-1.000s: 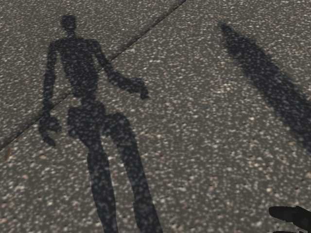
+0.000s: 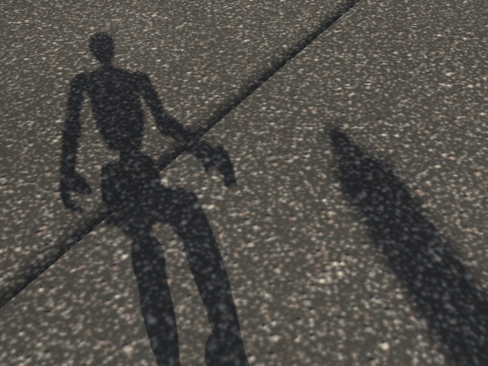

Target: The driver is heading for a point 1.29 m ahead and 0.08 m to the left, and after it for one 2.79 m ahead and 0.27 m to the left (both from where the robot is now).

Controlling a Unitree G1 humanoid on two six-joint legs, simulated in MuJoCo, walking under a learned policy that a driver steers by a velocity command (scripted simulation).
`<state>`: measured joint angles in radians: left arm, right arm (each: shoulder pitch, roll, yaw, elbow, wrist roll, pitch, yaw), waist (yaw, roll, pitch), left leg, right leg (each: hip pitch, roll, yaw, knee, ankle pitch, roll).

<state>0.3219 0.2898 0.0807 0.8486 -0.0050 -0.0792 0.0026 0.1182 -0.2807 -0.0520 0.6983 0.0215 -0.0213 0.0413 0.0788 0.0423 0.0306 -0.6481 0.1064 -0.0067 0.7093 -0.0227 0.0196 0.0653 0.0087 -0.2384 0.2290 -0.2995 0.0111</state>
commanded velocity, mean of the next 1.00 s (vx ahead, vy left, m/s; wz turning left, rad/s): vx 0.20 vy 0.00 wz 0.07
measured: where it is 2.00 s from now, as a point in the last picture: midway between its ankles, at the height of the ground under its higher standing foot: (288, 283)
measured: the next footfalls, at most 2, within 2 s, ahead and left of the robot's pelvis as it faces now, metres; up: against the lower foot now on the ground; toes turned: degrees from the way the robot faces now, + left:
left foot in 0.10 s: +0.23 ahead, +0.13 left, +0.00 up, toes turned +7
right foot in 0.56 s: +0.37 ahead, -0.07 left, +0.00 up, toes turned +14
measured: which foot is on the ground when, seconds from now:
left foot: up 0.00-0.08, down 0.10-0.62, up 0.64-0.84, down 0.86-1.00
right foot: down 0.00-0.10, up 0.12-0.54, down 0.56-0.86, up 0.88-1.00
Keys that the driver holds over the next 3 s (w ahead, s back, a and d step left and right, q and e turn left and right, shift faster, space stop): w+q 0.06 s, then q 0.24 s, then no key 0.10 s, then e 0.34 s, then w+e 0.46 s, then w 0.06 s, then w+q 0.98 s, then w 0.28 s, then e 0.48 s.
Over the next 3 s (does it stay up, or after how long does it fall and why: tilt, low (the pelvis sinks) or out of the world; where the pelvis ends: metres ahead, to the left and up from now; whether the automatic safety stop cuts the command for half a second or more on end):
stays up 1.19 0.07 0.00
